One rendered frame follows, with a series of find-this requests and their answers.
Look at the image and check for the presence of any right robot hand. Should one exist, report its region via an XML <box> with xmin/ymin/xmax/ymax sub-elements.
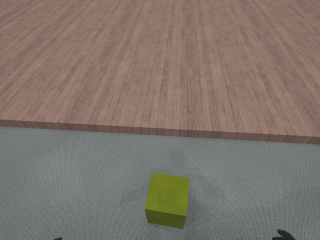
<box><xmin>272</xmin><ymin>229</ymin><xmax>296</xmax><ymax>240</ymax></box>

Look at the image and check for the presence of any carton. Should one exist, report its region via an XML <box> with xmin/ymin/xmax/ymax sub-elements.
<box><xmin>144</xmin><ymin>172</ymin><xmax>190</xmax><ymax>229</ymax></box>

